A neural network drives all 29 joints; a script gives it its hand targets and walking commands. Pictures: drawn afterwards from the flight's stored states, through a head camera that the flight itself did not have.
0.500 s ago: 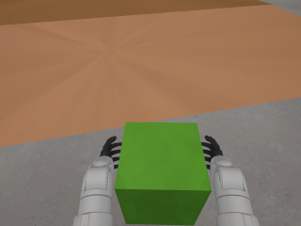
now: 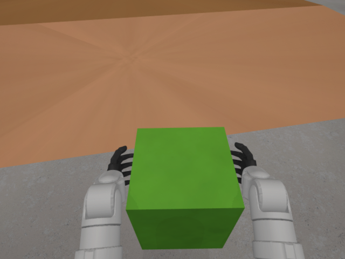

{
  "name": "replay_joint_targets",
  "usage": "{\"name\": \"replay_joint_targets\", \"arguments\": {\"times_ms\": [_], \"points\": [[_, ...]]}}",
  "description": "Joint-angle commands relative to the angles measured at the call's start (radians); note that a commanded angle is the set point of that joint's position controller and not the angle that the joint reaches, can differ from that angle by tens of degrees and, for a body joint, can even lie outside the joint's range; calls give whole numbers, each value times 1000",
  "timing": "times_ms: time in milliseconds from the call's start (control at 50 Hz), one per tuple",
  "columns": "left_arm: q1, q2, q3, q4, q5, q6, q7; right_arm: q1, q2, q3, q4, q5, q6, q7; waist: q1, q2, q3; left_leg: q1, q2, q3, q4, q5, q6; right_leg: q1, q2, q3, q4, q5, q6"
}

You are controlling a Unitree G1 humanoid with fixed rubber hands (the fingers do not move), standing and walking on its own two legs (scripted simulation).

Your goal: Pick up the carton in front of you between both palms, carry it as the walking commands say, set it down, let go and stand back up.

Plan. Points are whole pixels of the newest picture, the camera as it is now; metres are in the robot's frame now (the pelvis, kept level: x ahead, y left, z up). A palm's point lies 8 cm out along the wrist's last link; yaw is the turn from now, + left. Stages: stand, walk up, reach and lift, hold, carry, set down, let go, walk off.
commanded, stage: carry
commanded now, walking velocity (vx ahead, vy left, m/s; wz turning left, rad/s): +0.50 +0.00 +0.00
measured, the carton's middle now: (181, 190) +0.30 +0.00 +0.02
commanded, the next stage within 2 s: none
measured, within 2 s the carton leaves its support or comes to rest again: neither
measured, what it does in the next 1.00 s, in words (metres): walks ahead: left foot, then right foot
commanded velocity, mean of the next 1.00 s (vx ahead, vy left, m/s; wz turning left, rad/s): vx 0.50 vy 0.00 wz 0.00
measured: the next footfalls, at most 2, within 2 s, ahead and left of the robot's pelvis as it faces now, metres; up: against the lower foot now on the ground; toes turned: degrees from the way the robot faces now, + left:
left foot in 0.28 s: +0.18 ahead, +0.10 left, +0.00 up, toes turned +10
right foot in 0.68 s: +0.57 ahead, -0.08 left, +0.00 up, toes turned -10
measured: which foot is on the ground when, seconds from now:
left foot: down 0.00-0.12, up 0.14-0.26, down 0.28-0.70, up 0.72-1.00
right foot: down 0.00-0.30, up 0.32-0.66, down 0.68-1.00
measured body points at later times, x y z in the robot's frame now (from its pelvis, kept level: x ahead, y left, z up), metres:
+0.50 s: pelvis +0.25 +0.02 +0.01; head +0.24 +0.03 +0.46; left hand +0.53 +0.17 +0.09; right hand +0.53 -0.13 +0.10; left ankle +0.14 +0.09 -0.73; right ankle +0.28 -0.10 -0.67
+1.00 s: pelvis +0.57 -0.01 +0.02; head +0.58 -0.02 +0.47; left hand +0.84 +0.16 +0.09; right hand +0.86 -0.14 +0.08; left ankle +0.68 +0.15 -0.68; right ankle +0.53 -0.07 -0.73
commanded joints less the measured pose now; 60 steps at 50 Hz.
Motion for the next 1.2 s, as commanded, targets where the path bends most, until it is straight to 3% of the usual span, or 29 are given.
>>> {"name": "replay_joint_targets", "arguments": {"times_ms": [0, 40, 60, 80, 100, 120, 140, 160, 220, 240, 260, 280, 300, 320, 360, 420, 440, 560, 620, 640, 660, 680, 700, 760, 860, 1080, 1140, 1160, 1180], "points": [[-605, -889, -711, -109, -401, 76, -220, -504, 846, 657, -136, 342, 89, 207, -15, 221, -32, 230, 311, -391, -265, -25, 172, -289, 23, -112, -35, -44, -4], [-596, -927, -735, -148, -470, 102, -229, -508, 886, 695, -231, 377, 127, 195, -7, 97, -115, 148, 234, -197, -146, 164, 121, -23, 43, -151, -231, 79, 8], [-596, -929, -731, -177, -475, 114, -229, -499, 893, 702, -243, 386, 146, 192, -3, 58, -175, 28, 174, -67, -53, 176, 69, 196, -4, -98, -231, 130, -6], [-540, -934, -713, -178, -475, 127, -228, -490, 913, 718, -276, 412, 163, 194, 14, -73, -225, -152, 101, 44, 115, 153, 32, 380, -133, 87, -306, 32, -65], [-531, -923, -716, -203, -474, 142, -224, -498, 913, 730, -323, 426, 179, 200, 33, -280, -192, -426, 31, 113, 256, -33, 0, 569, -286, 328, -335, 168, -135], [-493, -931, -697, -209, -454, 146, -215, -545, 918, 753, -368, 460, 196, 210, 34, -286, -149, -527, 44, 116, 243, -206, 3, 598, -365, 385, -309, 389, -213], [-493, -952, -726, -247, -453, 157, -209, -552, 933, 748, -392, 474, 205, 215, 31, -164, -135, -578, 53, 101, 246, -269, 10, 612, -402, 401, -316, 445, -252], [-513, -950, -718, -301, -449, 169, -201, -526, 955, 736, -390, 484, 211, 222, 32, -95, -120, -537, 64, 105, 196, -261, 14, 577, -370, 342, -320, 499, -238], [-493, -930, -744, -397, -446, 194, -195, -346, 948, 719, -333, 450, 223, 222, 18, -126, -199, -253, 17, 211, -53, -15, 9, 463, -237, 54, -254, 448, -106], [-439, -931, -756, -418, -447, 197, -200, -335, 964, 722, -380, 451, 224, 219, 3, -82, -254, 44, 0, 235, -172, 110, 10, 295, -176, -69, -164, 411, -55], [-447, -911, -757, -411, -453, 203, -207, -325, 934, 714, -380, 445, 231, 212, -11, -3, -283, 354, 64, 125, -177, 108, 52, 42, -136, -152, -14, 390, -10], [-487, -897, -759, -451, -466, 213, -214, -321, 911, 715, -398, 424, 229, 203, -29, 246, -282, 533, 282, -221, -252, 15, 128, -232, -63, -196, 216, 201, 31], [-529, -893, -777, -441, -490, 229, -217, -309, 888, 694, -380, 404, 235, 199, -36, 330, -189, 602, 409, -440, -280, 320, 206, -446, 12, -141, 330, -111, 26], [-560, -875, -783, -461, -514, 239, -223, -336, 890, 684, -404, 408, 242, 194, -41, 264, -188, 612, 445, -462, -236, 473, 270, -516, 4, -73, 416, -169, 14], [-482, -889, -746, -404, -509, 241, -225, -397, 912, 702, -460, 448, 261, 190, -27, 43, -187, 539, 425, -318, -253, 460, 231, -527, -73, -34, 505, -94, 7], [-413, -894, -721, -344, -461, 240, -216, -382, 905, 731, -431, 450, 270, 204, -25, 49, -156, 497, 348, -133, -297, 472, 148, -499, -71, -85, 343, 74, 8], [-393, -918, -712, -312, -443, 236, -207, -390, 904, 733, -430, 467, 272, 215, -21, 120, -131, 492, 310, -73, -295, 531, 130, -489, -53, -102, 269, 123, 10], [-385, -919, -711, -324, -381, 211, -192, -387, 892, 753, -419, 471, 250, 246, -14, 187, -52, 276, 247, 136, -322, 737, 72, -139, 21, -244, -74, 381, -21], [-410, -929, -740, -331, -418, 201, -200, -382, 893, 741, -409, 467, 242, 242, 9, 198, -151, 241, 187, 254, -31, 981, 29, 210, 110, -346, -144, 390, -37], [-413, -925, -745, -346, -419, 199, -206, -378, 883, 736, -407, 466, 242, 245, 32, 147, -222, 129, 146, 251, 166, 819, 7, 421, 73, -313, -158, 316, -34], [-399, -911, -730, -311, -422, 203, -213, -373, 879, 736, -389, 443, 244, 245, 37, -87, -298, -73, 96, 203, 475, 388, -30, 567, -230, 158, -232, 94, -93], [-388, -897, -713, -298, -434, 199, -219, -354, 887, 745, -385, 432, 243, 243, 10, -278, -277, -298, 6, 127, 708, -139, -24, 614, -425, 512, -358, 133, -179], [-387, -925, -723, -298, -435, 196, -225, -357, 905, 745, -380, 442, 239, 242, 19, -169, -283, -344, 49, 11, 798, -112, 6, 583, -414, 486, -402, 103, -226], [-450, -1011, -751, -323, -458, 173, -229, -399, 961, 737, -400, 439, 218, 242, 9, -21, -194, -331, 161, -6, 694, 17, 31, 342, -328, 246, -433, 153, -158], [-419, -991, -766, -369, -488, 162, -245, -298, 1003, 756, -376, 413, 183, 220, 16, -76, -191, -339, 140, 99, 447, 85, 2, 323, -263, 12, -460, 260, -135], [-392, -846, -719, -389, -452, 221, -225, -355, 848, 745, -458, 430, 246, 206, 31, -132, -40, -331, 78, 251, -8, 269, 19, 468, -211, -147, -377, 665, -119], [-378, -816, -710, -341, -425, 246, -220, -340, 832, 712, -376, 425, 273, 213, -5, -73, -124, 46, 2, 319, -75, 149, 50, 326, -162, -247, -90, 763, -59], [-393, -820, -709, -335, -435, 251, -224, -350, 832, 716, -387, 419, 276, 213, -30, -25, -192, 273, 103, 181, -69, 90, 81, 167, -135, -239, 92, 609, -31], [-431, -818, -714, -369, -439, 253, -225, -355, 813, 699, -379, 409, 276, 218, -24, 199, -276, 417, 366, -282, -189, -78, 177, -56, -38, -215, 391, 276, 7]]}}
